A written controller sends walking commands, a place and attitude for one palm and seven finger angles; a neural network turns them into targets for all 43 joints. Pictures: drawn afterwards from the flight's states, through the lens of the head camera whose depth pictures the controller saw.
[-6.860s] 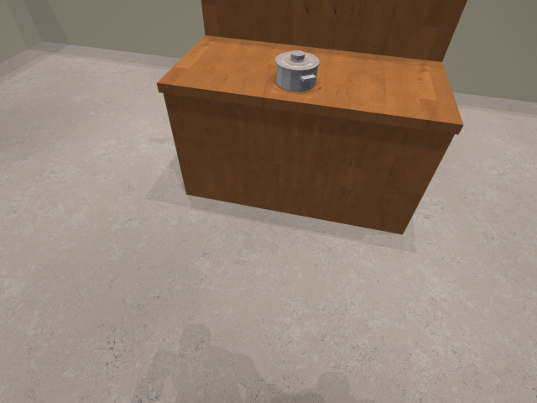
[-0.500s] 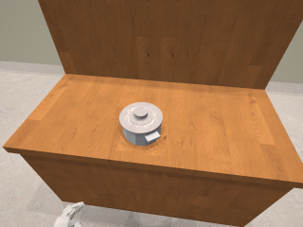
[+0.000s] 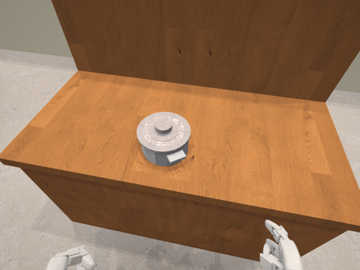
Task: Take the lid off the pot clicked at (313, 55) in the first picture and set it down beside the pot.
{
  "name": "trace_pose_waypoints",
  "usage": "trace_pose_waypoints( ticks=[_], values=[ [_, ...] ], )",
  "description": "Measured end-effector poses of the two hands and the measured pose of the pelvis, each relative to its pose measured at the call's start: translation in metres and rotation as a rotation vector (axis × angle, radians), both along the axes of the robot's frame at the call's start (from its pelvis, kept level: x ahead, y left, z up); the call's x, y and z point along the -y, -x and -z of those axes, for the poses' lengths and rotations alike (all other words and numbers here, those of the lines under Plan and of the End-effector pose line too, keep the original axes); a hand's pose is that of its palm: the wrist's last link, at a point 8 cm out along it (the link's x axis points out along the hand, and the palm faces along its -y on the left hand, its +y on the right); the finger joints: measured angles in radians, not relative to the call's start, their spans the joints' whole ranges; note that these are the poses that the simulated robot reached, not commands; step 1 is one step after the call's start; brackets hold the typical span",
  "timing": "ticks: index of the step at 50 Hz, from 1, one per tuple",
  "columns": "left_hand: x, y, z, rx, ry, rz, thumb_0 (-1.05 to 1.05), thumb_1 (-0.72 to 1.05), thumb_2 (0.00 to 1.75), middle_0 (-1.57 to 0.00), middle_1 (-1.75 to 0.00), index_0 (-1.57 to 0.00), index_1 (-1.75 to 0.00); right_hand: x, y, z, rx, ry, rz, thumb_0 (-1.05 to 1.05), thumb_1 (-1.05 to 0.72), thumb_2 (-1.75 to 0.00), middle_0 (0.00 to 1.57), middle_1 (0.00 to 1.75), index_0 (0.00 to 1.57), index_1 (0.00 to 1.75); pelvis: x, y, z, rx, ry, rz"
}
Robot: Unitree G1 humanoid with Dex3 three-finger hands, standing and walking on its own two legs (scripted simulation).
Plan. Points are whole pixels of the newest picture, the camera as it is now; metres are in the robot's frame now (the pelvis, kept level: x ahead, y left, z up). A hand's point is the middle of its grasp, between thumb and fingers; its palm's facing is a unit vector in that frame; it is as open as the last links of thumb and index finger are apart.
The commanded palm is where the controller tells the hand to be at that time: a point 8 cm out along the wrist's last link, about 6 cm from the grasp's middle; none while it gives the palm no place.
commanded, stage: raise the hand higher, near the body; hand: left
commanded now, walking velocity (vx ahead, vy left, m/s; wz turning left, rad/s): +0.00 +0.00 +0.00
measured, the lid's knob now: (163, 125) +0.51 +0.11 -0.01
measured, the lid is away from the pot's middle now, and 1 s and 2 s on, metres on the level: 0.00 0.00 0.00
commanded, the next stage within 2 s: reach forward and open the fingers in 0.82 s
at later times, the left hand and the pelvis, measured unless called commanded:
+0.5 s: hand (77, 237) +0.17 +0.23 +0.01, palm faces +0.23 -0.90 -0.38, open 3.1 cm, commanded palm +0.13 +0.27 +0.05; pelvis +0.04 +0.00 +0.01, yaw -1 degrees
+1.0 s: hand (62, 201) +0.20 +0.24 +0.10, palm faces +0.22 -0.72 -0.65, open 3.1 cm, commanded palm +0.17 +0.27 +0.12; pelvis +0.02 +0.01 +0.01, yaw -2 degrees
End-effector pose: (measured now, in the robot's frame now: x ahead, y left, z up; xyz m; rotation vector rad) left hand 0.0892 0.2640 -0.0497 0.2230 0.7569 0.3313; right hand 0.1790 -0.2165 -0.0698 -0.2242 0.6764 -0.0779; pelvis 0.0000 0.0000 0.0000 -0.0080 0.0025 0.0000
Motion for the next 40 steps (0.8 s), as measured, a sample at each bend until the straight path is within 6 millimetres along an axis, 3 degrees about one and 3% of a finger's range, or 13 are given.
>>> trace_pose_waypoints(
  ticks=[5, 10, 15, 22, 40],
  values=[
    [-0.003, -0.015, -0.015, 0.029, -0.035, 0.01, 0.02, 0.91, 0.89, -1.26, -1.46, -1.26, -1.46, 0.005, 0.016, 0.016, -0.076, -0.014, 0.041, 0.02, -0.9, -0.89, 0.2, 0.3, 0.2, 0.3, 0.001, -0.011, -0.001, -0.008, -0.006, 0.011],
    [-0.007, -0.025, -0.025, 0.036, -0.063, 0.028, 0.02, 0.91, 0.89, -1.28, -1.49, -1.28, -1.49, 0.014, 0.019, 0.021, -0.107, -0.012, 0.082, 0.02, -0.9, -0.89, 0.2, 0.3, 0.2, 0.3, 0.002, -0.019, -0.002, -0.011, -0.01, 0.018],
    [-0.01, -0.034, -0.05, 0.111, -0.1, 0.043, 0.02, 0.91, 0.89, -1.29, -1.49, -1.29, -1.5, 0.02, 0.006, 0.015, -0.076, 0.001, 0.098, 0.02, -0.9, -0.89, 0.2, 0.3, 0.2, 0.3, 0.0, -0.027, -0.004, -0.005, -0.01, 0.024],
    [-0.008, -0.044, -0.071, 0.179, -0.111, 0.061, 0.02, 0.9, 0.89, -1.29, -1.5, -1.29, -1.5, 0.015, -0.026, 0.0, 0.001, 0.004, 0.075, 0.02, -0.9, -0.89, 0.2, 0.3, 0.2, 0.3, -0.003, -0.034, -0.007, 0.007, -0.01, 0.024],
    [-0.014, -0.072, -0.146, 0.458, -0.219, 0.139, 0.02, 0.9, 0.89, -1.3, -1.5, -1.3, -1.5, -0.009, -0.027, -0.005, 0.005, -0.042, 0.035, 0.02, -0.9, -0.89, 0.2, 0.3, 0.19, 0.3, -0.01, -0.035, -0.012, 0.054, -0.008, 0.031]
  ],
)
